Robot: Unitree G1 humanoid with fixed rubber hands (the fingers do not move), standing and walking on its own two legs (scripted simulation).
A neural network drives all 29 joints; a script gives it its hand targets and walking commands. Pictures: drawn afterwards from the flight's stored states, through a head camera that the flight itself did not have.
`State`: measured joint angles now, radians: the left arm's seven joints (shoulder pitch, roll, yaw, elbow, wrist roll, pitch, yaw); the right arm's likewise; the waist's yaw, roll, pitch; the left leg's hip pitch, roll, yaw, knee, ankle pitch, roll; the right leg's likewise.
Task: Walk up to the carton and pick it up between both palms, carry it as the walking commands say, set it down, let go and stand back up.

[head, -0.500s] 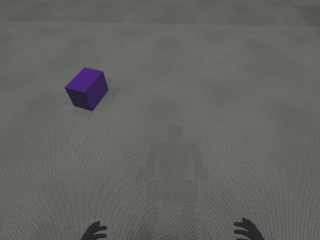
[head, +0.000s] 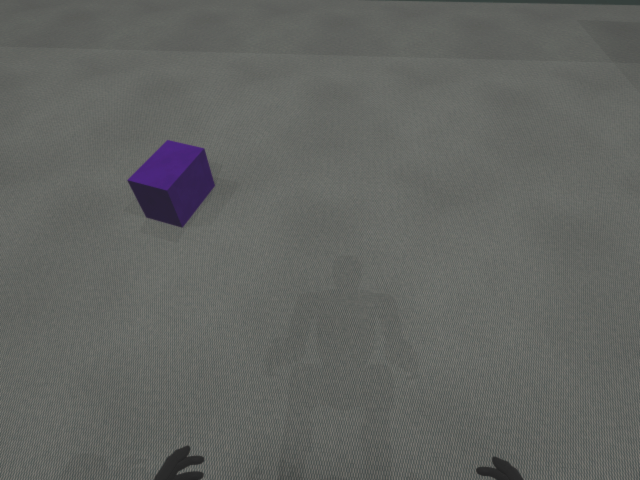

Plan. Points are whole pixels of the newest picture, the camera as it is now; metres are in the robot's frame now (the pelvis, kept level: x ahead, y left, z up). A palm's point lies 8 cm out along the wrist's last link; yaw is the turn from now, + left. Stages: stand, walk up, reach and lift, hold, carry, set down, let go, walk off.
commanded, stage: stand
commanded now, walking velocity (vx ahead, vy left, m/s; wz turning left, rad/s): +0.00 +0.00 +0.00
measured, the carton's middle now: (174, 183) +1.31 +0.68 -0.65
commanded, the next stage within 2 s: walk up in 1.18 s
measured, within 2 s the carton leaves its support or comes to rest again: neither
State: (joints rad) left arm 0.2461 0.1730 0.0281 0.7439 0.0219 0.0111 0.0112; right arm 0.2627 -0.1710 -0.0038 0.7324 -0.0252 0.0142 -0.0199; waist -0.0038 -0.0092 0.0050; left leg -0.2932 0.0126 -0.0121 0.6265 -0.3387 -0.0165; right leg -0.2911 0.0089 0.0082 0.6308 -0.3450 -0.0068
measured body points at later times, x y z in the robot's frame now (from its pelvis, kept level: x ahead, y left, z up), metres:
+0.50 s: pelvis +0.00 +0.00 +0.01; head +0.02 +0.01 +0.46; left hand +0.06 +0.24 -0.14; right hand +0.06 -0.23 -0.13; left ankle +0.00 +0.13 -0.73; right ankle -0.01 -0.12 -0.73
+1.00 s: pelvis +0.00 +0.00 +0.01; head +0.02 +0.00 +0.46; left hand +0.00 +0.22 -0.15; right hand +0.01 -0.22 -0.14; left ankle +0.00 +0.13 -0.73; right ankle -0.01 -0.12 -0.73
